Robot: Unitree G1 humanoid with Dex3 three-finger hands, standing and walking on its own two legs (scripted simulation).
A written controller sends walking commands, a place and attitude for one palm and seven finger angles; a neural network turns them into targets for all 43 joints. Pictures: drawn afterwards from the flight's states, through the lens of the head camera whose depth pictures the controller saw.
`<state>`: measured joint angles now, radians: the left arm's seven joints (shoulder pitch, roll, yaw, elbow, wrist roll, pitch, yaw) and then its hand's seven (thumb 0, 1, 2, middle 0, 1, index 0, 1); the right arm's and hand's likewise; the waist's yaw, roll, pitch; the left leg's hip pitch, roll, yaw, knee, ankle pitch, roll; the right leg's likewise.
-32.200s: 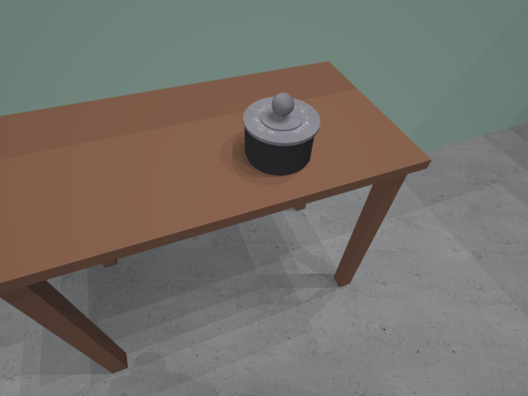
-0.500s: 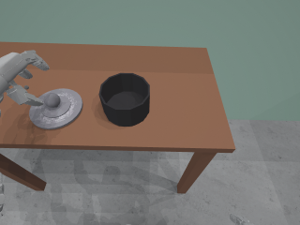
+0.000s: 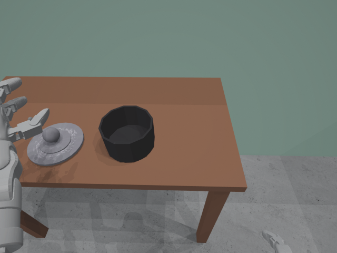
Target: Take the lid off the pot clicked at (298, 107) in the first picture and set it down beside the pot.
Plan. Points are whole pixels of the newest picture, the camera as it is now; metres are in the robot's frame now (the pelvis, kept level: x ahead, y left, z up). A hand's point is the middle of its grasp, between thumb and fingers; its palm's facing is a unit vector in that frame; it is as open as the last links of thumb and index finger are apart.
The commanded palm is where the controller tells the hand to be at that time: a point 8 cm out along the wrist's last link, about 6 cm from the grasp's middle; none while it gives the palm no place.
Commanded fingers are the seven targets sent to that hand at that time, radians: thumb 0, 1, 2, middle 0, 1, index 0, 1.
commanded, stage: draw the hand back to the body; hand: left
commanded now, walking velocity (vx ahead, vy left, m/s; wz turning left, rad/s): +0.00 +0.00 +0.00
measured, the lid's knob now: (51, 134) +0.43 +0.41 -0.01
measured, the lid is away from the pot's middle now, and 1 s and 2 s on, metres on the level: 0.24 0.24 0.24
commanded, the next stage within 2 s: step back with the hand held close in 1.22 s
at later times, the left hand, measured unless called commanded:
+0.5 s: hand (37, 150) +0.26 +0.27 +0.17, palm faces +0.50 -0.82 -0.28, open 7.6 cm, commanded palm +0.20 +0.30 +0.18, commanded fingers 0.00 0.90 0.90 -0.20 -0.30 -0.20 -0.30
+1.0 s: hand (33, 188) +0.19 +0.25 +0.15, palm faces +0.39 -0.85 -0.35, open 7.4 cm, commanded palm +0.13 +0.28 +0.17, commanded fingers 0.00 0.90 0.90 -0.20 -0.30 -0.20 -0.30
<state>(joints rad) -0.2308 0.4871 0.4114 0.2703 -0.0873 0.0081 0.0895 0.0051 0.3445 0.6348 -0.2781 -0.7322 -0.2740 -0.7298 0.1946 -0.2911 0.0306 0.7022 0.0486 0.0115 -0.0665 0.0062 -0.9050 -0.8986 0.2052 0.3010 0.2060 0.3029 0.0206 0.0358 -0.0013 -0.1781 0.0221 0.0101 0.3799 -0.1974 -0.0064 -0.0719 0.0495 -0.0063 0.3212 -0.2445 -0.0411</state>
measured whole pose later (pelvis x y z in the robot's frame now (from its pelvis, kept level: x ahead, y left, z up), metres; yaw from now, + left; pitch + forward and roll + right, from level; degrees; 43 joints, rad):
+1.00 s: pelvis -0.01 +0.00 +0.00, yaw +0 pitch -4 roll +0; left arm 0.44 0.34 0.30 -0.39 -0.10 -0.06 0.07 0.02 0.90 0.90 -0.21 -0.30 -0.21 -0.30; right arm 0.15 -0.22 0.03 0.67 0.00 -0.08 -0.07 0.01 -0.90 -0.90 0.20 0.30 0.21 0.30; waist 0.06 0.05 0.02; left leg -0.11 0.02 0.01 0.38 -0.20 -0.01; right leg 0.00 0.05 -0.01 0.32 -0.25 -0.04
